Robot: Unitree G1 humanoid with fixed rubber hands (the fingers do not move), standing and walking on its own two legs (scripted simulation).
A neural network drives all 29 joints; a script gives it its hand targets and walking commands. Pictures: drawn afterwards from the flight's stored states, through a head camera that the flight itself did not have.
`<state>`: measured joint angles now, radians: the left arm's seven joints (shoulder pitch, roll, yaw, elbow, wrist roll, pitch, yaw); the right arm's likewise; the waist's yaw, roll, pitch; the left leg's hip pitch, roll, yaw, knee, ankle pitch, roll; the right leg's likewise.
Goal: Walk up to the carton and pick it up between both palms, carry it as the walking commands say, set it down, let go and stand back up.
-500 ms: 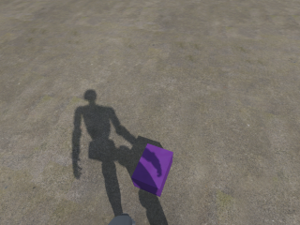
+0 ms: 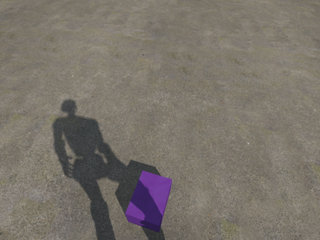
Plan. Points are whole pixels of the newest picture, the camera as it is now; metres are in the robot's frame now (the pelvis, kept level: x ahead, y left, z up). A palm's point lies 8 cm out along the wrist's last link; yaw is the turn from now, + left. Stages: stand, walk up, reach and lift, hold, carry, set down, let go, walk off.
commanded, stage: walk up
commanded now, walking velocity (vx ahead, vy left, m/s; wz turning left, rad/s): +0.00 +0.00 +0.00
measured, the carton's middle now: (150, 200) +0.46 +0.04 -0.69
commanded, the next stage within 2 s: none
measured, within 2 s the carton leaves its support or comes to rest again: neither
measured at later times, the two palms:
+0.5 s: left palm out of the picture -0.02 +0.31 -0.11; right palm out of the picture +0.02 -0.23 -0.14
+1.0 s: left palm (27, 231) +0.19 +0.36 -0.13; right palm out of the picture -0.04 -0.07 -0.12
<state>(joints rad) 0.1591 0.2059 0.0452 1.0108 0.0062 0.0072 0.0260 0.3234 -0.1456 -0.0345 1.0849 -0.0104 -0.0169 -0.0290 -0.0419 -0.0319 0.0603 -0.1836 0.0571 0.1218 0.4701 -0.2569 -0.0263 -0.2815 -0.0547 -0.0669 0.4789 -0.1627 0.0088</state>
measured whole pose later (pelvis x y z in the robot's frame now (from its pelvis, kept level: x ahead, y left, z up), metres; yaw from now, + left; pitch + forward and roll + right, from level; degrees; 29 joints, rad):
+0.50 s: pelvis +0.01 +0.04 +0.01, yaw -7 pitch +1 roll +2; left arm 0.37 0.23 0.09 1.11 0.05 0.02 0.06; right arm 0.23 -0.28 -0.07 1.02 -0.06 0.06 0.01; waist 0.05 0.03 0.04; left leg -0.42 0.04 0.03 0.91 -0.35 -0.08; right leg -0.29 -0.05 0.06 0.39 -0.13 0.03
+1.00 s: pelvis +0.03 +0.16 +0.01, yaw -13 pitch +1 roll -1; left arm 0.13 0.21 0.06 0.93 0.02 0.06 0.02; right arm 0.32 -0.17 -0.01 1.02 -0.03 -0.02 -0.05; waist -0.05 -0.03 0.04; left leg -0.20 0.01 0.16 0.39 -0.22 0.07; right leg -0.32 0.01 0.00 0.83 -0.40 0.02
